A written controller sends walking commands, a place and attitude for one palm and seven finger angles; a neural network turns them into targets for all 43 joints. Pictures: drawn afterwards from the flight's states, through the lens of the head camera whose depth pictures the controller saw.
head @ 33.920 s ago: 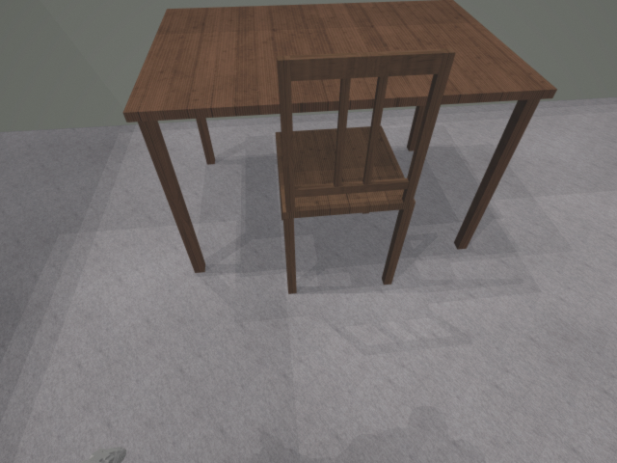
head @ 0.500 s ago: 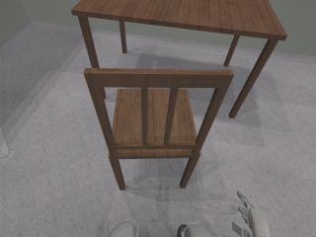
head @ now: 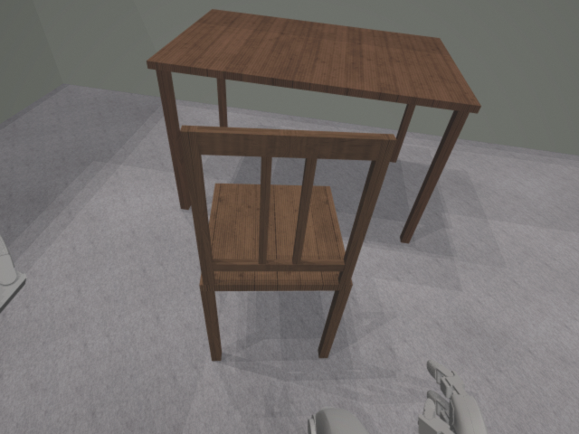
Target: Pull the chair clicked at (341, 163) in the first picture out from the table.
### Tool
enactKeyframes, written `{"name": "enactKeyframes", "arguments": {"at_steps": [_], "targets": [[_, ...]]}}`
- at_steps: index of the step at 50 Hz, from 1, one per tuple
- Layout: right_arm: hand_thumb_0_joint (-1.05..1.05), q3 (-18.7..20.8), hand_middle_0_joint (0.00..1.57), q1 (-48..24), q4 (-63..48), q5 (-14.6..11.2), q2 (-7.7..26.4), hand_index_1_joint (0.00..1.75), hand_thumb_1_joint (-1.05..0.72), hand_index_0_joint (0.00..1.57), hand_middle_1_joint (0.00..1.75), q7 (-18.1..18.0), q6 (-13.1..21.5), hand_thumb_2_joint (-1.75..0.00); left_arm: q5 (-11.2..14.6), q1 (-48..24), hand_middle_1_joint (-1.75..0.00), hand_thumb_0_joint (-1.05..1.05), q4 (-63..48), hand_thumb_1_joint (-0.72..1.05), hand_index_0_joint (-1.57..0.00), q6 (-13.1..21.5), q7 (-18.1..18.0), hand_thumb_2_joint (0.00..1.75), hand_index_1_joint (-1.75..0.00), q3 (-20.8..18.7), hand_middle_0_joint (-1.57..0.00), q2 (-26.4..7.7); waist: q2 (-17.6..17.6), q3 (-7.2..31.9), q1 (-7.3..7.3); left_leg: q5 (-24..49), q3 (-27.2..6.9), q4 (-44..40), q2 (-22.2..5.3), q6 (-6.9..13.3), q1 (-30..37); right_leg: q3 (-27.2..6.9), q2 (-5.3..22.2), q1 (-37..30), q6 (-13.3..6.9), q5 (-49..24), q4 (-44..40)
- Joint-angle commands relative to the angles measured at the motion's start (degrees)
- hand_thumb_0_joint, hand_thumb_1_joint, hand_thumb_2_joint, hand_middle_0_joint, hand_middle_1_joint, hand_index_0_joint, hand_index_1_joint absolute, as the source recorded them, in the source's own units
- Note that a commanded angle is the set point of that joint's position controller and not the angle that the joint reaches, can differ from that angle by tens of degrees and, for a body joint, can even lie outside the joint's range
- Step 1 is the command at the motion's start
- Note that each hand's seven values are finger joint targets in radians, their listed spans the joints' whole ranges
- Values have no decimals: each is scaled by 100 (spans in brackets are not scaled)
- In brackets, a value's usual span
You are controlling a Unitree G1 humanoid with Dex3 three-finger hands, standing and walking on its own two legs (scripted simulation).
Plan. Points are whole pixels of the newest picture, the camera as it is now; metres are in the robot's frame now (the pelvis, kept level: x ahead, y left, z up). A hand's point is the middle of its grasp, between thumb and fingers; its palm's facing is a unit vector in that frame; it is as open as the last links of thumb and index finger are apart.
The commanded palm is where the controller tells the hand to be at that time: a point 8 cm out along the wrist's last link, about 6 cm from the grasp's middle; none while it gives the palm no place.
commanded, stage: stop stepping back and stand still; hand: left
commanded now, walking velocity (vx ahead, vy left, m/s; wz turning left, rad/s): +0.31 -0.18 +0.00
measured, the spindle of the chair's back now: (264, 215) +0.58 +0.06 -0.06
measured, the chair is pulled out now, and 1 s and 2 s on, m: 0.55 0.55 0.55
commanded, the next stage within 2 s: let the arm hang, fingers relaxed in 0.72 s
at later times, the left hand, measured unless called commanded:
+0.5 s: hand (34, 335) +0.17 +0.25 +0.16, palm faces +0.32 -0.82 -0.47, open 7.4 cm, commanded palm +0.11 +0.29 +0.20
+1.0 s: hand out of the picture +0.14 +0.20 -0.09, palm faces +0.02 -0.96 -0.29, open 7.4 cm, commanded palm none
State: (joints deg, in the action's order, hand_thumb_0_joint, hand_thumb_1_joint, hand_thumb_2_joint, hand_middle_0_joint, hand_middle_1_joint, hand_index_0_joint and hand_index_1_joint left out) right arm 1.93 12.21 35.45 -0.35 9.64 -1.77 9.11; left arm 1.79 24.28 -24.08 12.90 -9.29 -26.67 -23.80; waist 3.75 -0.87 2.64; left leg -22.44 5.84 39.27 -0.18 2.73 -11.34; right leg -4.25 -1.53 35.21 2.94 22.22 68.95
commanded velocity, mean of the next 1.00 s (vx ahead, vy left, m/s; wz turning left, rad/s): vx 0.09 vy -0.01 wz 0.00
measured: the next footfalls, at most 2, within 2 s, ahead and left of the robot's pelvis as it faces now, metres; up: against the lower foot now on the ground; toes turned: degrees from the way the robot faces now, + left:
right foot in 0.20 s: -0.02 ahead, -0.12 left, +0.00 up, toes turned -9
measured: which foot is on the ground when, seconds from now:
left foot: down 0.00-1.00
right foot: up 0.00-0.18, down 0.20-1.00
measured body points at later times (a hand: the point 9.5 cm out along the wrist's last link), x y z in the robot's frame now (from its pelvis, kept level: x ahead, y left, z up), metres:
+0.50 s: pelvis -0.06 +0.01 +0.00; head -0.06 +0.03 +0.45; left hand +0.15 +0.29 +0.19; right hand +0.04 -0.26 -0.08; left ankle -0.03 +0.08 -0.72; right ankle -0.10 -0.13 -0.69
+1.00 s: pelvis -0.05 +0.01 +0.00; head -0.03 -0.01 +0.45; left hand +0.13 +0.25 -0.07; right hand +0.03 -0.26 -0.13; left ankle -0.05 +0.12 -0.72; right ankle -0.06 -0.11 -0.72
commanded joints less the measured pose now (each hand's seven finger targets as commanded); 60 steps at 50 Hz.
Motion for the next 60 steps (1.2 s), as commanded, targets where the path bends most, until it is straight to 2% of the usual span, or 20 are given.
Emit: {"name": "enactKeyframes", "arguments": {"at_steps": [1,9,12,14,16,19,22,24,32,34,36,37,40,41,42,44,47,52,57,60], "targets": [[0,384,20,-555,-769,-117,1008,30,-90,20,30,148,113,-90,-93,-112,-30,0,-2097,90,-20,479,-26,90,-30,-503,-20,-1301,-810,-755,-181,-405,-1594,-2259,-1805,627,-1793,-24,100,-233,-138,-372,874],[0,172,20,-16,-705,-46,854,30,-90,20,30,-45,156,-90,-56,56,-30,0,-1840,90,-20,445,7,90,-30,-967,-20,-1494,-2022,533,2,1342,-1286,-378,-1267,279,301,1092,80,-1656,-360,-655,-4457],[0,249,20,85,-633,-152,902,30,-90,20,30,3,70,-90,15,172,-30,0,-1199,90,-20,416,16,90,-30,-1011,-20,-1433,-599,774,22,690,-733,800,-704,127,-435,995,422,-2776,-540,-2046,-5190],[0,452,20,139,-835,-290,1026,30,-90,20,30,99,-218,-90,111,906,-30,0,-1017,90,-20,280,-40,90,-30,-833,-20,-1227,1570,1321,-153,333,-376,2048,176,-141,-1536,-715,1394,-3817,-1327,-4736,-4456],[0,407,20,-130,-948,-289,939,30,-90,20,30,111,-353,-90,153,1386,-30,0,-1150,90,-20,334,-42,90,-30,-939,-20,-1152,863,558,-227,-268,-961,1594,-201,-64,-1441,-1057,1819,-2442,-1501,-3058,-4452],[0,68,20,-388,-946,-173,788,30,-90,20,30,42,-405,-90,64,702,-30,0,-1736,90,-20,454,-35,90,-30,-804,-20,-1188,-902,-33,78,326,-405,-858,-43,-94,-793,636,814,-1598,-846,-1225,-3265],[0,285,20,-262,-893,-68,984,30,-90,20,30,-63,-50,-90,-23,142,-30,0,-2091,90,-20,578,-97,90,-30,-803,-20,-1339,-1877,282,-59,997,-2789,-1961,-1346,555,199,658,-103,-510,-374,857,-1184],[0,169,20,-285,-760,46,815,30,-90,20,30,-121,137,-90,-24,68,-30,0,-2386,90,-20,540,-97,90,-30,-972,-20,-1681,-2221,131,-38,331,-3525,-2320,-1633,709,-333,210,181,-439,-349,780,-741],[0,137,20,-365,-658,-32,881,30,-90,20,30,-2,116,-90,48,999,-30,0,-1174,90,-20,405,-36,90,-30,-925,-20,-1182,-1389,162,-183,-960,-1565,-1936,-958,291,-1863,945,86,-3208,-365,-159,-4120],[0,179,20,-270,-612,-60,868,30,-90,20,30,-27,17,-90,30,1025,-30,0,-603,90,-20,370,-10,90,-30,-766,-20,-1053,-419,210,-152,-980,-1106,-767,-436,130,-2124,223,506,-3478,-630,-176,-4745],[0,338,20,-188,-668,-146,950,30,-90,20,30,-46,-71,-90,77,708,-30,0,-564,90,-20,314,27,90,-30,-617,-20,-1069,1089,259,-133,-688,-638,1338,175,-104,-2096,-2076,1831,-2661,-1301,1333,-5804],[0,355,20,-228,-674,-136,941,30,-90,20,30,-42,-79,-90,97,488,-30,0,-624,90,-20,307,42,90,-30,-458,-20,-955,1135,-25,-127,-472,-776,1923,129,-145,-1818,-2279,2112,-1930,-1468,1710,-6170],[0,163,20,-429,-637,-86,841,30,-90,20,30,-40,-117,-90,45,163,-30,0,-941,90,-20,280,17,90,-30,-321,-20,-932,302,-51,-34,-72,-893,857,-220,-77,-1170,-1247,1871,-1635,-1345,294,-5525],[0,219,20,52,385,76,1021,30,-90,20,30,402,-333,-90,-657,-337,-30,0,2606,90,-20,-865,646,90,-30,1526,-20,463,-223,-127,258,-270,-837,1003,-339,-144,-1558,268,1788,-1319,-1199,-1708,-4266],[0,138,20,441,409,69,482,30,-90,20,30,369,-647,-90,-562,-278,-30,0,2803,90,-20,-1211,785,90,-30,1674,-20,699,-100,98,243,34,-466,520,-40,-206,-640,433,1358,-748,-1023,-1042,-4197],[0,43,20,466,332,184,431,30,-90,20,30,345,-744,-90,-472,-344,-30,0,3146,90,-20,-1331,849,90,-30,1940,-20,890,-32,-218,161,850,-548,-894,-24,-169,-347,677,1063,-579,-678,-277,-3653],[0,174,20,96,89,331,1149,30,-90,20,30,213,-662,-90,-381,-311,-30,0,3948,90,-20,-1273,894,90,-30,2112,-20,926,-327,269,-253,2292,-2341,-1307,-1328,672,-918,626,370,-1377,-356,-431,-2689],[0,53,20,257,689,131,856,30,-90,20,30,76,-695,-90,-318,-479,-30,0,5649,90,-20,-1201,842,90,-30,2186,-20,314,-49,1077,-286,2492,-808,-438,-173,-161,-499,-234,1323,-3042,-894,-3692,-3779],[0,29,20,520,1232,143,671,30,-90,20,30,3,-707,-90,-262,-523,-30,0,6580,90,-20,-1222,764,90,-30,2294,-20,756,-1515,918,-252,3579,-1019,-1034,-524,-25,285,447,792,-2793,-586,-2724,-3998],[0,27,20,666,1435,113,620,30,-90,20,30,-12,-782,-90,-238,-689,-30,0,6915,90,-20,-1275,747,90,-30,2408,-20,814,-1276,585,-240,3094,-1053,-1288,-595,6,110,586,695,-2815,-525,-2142,-4197]]}}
